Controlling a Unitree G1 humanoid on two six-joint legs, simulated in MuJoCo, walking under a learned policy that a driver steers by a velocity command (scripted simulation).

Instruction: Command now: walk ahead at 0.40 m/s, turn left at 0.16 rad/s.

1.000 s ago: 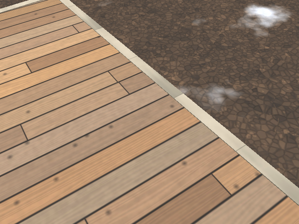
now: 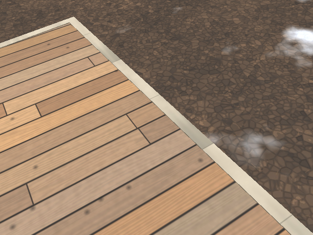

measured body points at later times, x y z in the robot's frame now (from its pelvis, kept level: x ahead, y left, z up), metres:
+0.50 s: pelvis +0.23 +0.11 -0.02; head +0.27 +0.12 +0.43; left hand +0.22 +0.39 -0.14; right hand +0.43 -0.12 -0.13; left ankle +0.26 +0.19 -0.75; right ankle +0.17 -0.08 -0.64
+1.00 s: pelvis +0.52 +0.15 -0.02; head +0.55 +0.16 +0.43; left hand +0.58 +0.45 -0.11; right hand +0.66 -0.10 -0.15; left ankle +0.35 +0.22 -0.66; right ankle +0.63 +0.08 -0.75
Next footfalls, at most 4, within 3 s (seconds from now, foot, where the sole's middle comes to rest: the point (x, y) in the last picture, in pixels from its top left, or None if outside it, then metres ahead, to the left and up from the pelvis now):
0.36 left None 0.30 0.20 -0.79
0.88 right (161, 210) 0.67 0.09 -0.79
1.40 left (85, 194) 0.75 0.46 -0.79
1.90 right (82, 139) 1.10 0.56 -0.79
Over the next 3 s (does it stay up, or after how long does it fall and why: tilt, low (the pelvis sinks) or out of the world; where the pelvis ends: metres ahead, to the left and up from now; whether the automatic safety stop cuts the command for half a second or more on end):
stays up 1.19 1.00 -0.03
